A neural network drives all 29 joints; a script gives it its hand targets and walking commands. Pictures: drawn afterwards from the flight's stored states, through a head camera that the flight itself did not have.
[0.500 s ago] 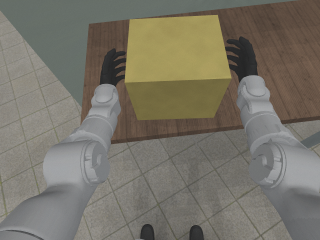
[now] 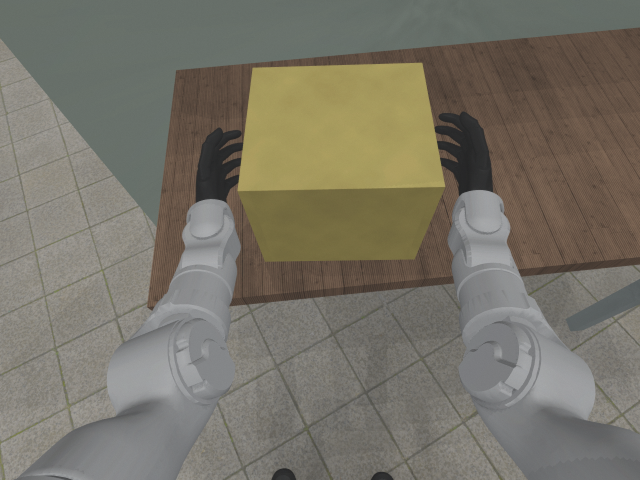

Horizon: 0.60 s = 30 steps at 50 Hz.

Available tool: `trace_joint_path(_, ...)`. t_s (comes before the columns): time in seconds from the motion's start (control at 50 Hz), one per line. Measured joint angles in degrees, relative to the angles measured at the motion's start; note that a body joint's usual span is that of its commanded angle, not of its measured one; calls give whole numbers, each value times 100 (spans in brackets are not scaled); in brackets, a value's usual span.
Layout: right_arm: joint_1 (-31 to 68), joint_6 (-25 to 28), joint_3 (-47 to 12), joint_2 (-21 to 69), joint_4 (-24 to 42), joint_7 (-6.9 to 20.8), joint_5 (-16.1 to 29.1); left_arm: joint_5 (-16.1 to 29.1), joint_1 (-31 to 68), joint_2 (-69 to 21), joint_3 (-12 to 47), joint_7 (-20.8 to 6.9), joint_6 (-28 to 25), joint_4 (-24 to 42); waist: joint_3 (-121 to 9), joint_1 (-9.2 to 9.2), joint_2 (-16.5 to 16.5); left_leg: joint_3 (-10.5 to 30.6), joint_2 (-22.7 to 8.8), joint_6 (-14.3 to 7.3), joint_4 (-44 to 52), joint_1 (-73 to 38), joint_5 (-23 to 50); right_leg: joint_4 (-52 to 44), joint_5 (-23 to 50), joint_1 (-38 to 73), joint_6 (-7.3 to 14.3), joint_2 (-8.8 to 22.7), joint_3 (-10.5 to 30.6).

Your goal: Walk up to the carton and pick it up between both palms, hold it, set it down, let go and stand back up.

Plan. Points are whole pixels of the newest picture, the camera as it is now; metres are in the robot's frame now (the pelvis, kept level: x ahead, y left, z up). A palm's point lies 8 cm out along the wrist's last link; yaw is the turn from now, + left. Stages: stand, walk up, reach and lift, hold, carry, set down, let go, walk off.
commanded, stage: reach and lift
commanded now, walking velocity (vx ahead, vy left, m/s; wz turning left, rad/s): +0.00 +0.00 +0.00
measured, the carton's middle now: (338, 169) +0.54 +0.02 -0.01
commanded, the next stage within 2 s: none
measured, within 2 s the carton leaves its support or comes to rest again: neither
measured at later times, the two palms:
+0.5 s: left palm (214, 195) +0.45 +0.17 +0.04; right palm (471, 182) +0.46 -0.15 +0.06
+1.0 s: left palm (214, 198) +0.45 +0.18 +0.04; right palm (470, 190) +0.45 -0.14 +0.05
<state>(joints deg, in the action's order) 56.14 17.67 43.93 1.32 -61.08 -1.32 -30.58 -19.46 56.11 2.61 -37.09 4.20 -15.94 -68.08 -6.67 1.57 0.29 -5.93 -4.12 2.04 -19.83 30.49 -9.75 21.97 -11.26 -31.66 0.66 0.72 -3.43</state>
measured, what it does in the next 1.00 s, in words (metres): stands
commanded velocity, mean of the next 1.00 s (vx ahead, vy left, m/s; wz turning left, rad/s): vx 0.00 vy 0.00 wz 0.00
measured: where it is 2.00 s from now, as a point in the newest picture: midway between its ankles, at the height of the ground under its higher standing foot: outside the picture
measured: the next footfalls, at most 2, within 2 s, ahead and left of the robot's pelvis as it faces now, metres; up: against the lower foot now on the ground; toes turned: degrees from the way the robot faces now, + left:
none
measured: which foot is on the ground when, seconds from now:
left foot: down 0.00-1.00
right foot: down 0.00-1.00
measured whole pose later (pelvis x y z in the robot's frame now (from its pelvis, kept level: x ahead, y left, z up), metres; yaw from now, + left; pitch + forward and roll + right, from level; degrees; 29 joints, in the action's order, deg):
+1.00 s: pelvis +0.00 +0.01 +0.00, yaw +1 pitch +24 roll +0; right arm 54.5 25.0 45.5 0.5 -63.8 -2.4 -31.2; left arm -19.6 55.0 0.7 -36.4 5.8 -18.9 -67.3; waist -10.0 0.6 0.0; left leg -6.8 -3.6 1.2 -19.3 34.6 -8.6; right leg 20.2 -9.5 -34.8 0.2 1.9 -5.8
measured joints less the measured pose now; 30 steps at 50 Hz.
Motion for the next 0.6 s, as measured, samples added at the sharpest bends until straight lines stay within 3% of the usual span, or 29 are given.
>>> trace_joint_path(0.22,-168,-119,8,125,411,-24,-15,-98,-23,-70,-83,-151,0,43,-68,-79,-36,-44,114,-68,173,1,93,7,-19,-47,-72,128,-58)
trace_joint_path(0.44,17,-6,254,8,136,56,-169,-254,-40,-279,-225,34,133,357,-66,27,-30,-186,50,-100,31,105,23,-88,94,-105,-70,85,9)
trace_joint_path(0.6,1,-2,165,35,170,33,-128,-222,-11,-213,-166,58,144,334,-77,-53,-26,-99,39,-66,82,157,92,-95,104,-135,-33,80,-106)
